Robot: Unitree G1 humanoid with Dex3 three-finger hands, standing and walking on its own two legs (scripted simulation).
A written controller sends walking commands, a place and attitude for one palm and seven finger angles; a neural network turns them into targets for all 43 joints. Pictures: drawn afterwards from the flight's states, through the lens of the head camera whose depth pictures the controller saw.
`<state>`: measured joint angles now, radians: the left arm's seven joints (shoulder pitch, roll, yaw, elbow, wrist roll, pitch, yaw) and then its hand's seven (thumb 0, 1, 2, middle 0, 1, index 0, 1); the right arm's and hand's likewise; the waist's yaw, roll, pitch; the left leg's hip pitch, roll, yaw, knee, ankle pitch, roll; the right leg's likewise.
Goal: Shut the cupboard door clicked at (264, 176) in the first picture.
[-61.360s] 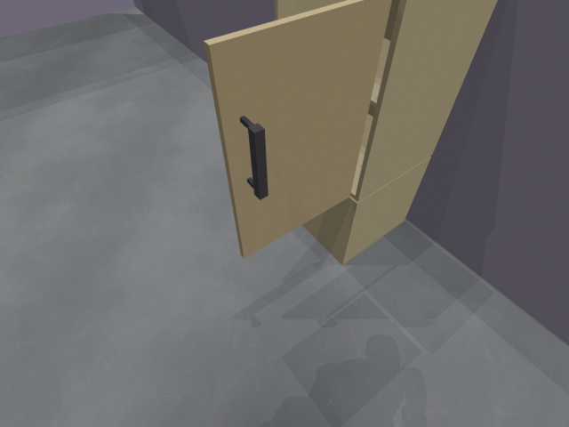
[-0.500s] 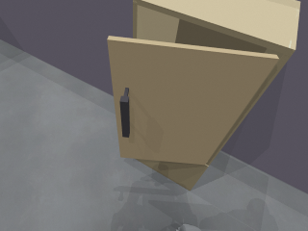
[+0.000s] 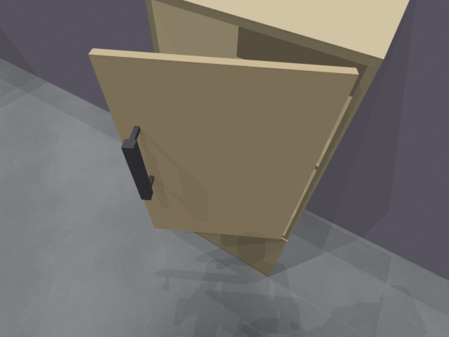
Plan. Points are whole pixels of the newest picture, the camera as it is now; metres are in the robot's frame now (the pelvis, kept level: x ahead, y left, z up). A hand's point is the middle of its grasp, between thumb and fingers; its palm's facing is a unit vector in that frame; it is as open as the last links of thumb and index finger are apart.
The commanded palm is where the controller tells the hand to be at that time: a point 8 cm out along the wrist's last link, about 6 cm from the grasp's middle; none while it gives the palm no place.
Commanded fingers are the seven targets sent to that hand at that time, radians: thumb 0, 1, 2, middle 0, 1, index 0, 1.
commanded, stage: come to a stop and stand still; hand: left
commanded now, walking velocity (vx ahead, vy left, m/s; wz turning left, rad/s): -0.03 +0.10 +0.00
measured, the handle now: (141, 165) +0.43 +0.22 +0.02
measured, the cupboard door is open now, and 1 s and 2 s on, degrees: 27 27 27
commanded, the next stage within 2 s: look again from close up in 0.58 s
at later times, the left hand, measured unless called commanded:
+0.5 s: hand out of the picture -0.01 +0.24 -0.17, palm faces +0.01 -0.96 -0.27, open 7.4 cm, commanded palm none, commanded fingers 0.00 0.90 0.90 -0.20 -0.30 -0.20 -0.30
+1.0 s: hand out of the picture +0.04 +0.19 -0.17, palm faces -0.02 -0.98 -0.22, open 7.3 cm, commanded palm none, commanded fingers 0.00 0.90 0.90 -0.20 -0.30 -0.20 -0.30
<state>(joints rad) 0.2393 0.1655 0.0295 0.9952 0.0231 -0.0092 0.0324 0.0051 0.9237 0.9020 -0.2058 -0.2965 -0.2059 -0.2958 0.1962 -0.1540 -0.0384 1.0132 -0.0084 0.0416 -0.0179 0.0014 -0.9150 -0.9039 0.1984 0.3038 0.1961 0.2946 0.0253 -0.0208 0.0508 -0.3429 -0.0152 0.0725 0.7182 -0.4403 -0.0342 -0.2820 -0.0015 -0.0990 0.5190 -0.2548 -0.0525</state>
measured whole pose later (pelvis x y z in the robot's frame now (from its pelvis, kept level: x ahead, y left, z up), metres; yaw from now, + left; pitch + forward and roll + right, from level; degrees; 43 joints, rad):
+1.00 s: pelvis +0.02 +0.01 +0.00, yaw -1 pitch +1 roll +1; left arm 0.24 0.16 -0.02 1.10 0.01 -0.01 0.04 0.01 0.93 0.90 -0.20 -0.30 -0.20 -0.30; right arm 0.27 -0.16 0.01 1.09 -0.01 -0.02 -0.02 0.00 -0.91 -0.90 0.20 0.30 0.20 0.30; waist 0.00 0.01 0.05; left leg -0.17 -0.04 0.11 0.42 -0.27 0.05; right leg -0.21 -0.02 0.01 0.48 -0.29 0.01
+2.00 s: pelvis -0.04 +0.06 +0.00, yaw -1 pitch -1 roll -1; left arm 0.21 0.24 0.06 0.99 0.02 0.06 0.04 0.01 0.91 0.90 -0.20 -0.30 -0.20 -0.30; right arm 0.21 -0.13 -0.02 0.97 -0.03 0.03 -0.03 0.00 -0.92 -0.90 0.20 0.30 0.20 0.30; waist 0.01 -0.06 0.07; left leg -0.26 -0.02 0.05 0.52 -0.25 0.06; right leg -0.39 0.02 0.06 1.00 -0.46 0.00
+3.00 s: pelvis -0.04 +0.03 +0.00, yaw -2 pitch +0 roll +1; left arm 0.25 0.14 0.02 1.05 0.02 0.01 0.04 0.01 0.91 0.90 -0.20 -0.30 -0.20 -0.30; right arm 0.12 -0.13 -0.03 1.02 -0.01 0.01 -0.03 0.00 -0.92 -0.90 0.20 0.30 0.20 0.29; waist 0.02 -0.01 0.09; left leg -0.30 0.00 0.09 0.51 -0.21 0.03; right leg -0.18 -0.02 -0.05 0.55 -0.35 -0.01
